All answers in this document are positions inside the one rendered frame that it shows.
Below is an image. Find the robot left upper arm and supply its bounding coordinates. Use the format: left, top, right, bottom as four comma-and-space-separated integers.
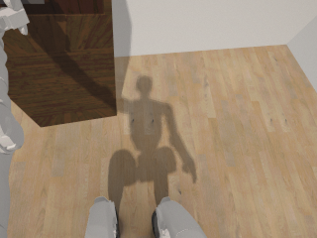
0, 104, 25, 238

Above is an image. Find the right robot thigh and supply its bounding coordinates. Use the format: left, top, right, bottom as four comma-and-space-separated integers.
156, 200, 207, 238

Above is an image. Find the drawer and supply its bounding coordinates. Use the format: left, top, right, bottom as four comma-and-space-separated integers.
0, 0, 103, 15

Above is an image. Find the left robot hand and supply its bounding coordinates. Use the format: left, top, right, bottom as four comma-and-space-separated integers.
0, 0, 30, 38

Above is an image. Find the right robot shin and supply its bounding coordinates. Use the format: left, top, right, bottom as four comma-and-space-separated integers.
158, 196, 170, 238

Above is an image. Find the left robot forearm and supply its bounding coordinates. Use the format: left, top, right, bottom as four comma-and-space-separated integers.
0, 36, 12, 112

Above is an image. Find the cabinet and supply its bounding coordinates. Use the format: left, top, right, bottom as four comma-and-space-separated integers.
2, 0, 117, 128

